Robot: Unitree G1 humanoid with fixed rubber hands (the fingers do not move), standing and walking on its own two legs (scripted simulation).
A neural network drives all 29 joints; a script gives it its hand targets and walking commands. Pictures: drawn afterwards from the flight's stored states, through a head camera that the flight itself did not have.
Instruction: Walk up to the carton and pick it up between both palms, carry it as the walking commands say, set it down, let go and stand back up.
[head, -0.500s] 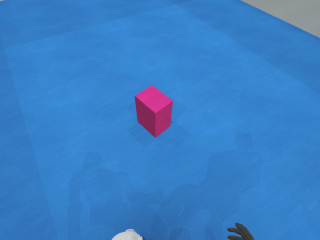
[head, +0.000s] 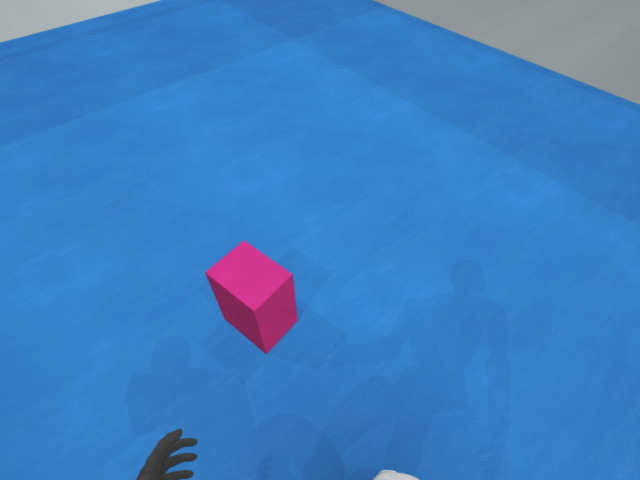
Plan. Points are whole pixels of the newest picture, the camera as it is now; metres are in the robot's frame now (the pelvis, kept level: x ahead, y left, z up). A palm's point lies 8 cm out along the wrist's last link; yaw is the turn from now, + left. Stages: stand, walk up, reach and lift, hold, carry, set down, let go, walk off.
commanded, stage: walk up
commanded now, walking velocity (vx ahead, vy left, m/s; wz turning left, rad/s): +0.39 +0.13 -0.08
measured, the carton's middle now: (255, 298) +0.74 +0.16 -0.61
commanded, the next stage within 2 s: none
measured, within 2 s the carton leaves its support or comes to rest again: neither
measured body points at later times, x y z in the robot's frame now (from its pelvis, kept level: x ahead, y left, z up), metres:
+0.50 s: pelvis +0.16 +0.05 +0.01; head +0.18 +0.07 +0.46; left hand +0.08 +0.28 -0.15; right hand +0.25 -0.19 -0.13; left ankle +0.22 +0.16 -0.72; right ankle +0.09 -0.10 -0.70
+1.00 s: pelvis +0.21 -0.02 +0.02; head +0.22 -0.04 +0.47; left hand +0.29 +0.21 -0.12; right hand +0.19 -0.25 -0.15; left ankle +0.21 +0.14 -0.70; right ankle +0.24 -0.10 -0.72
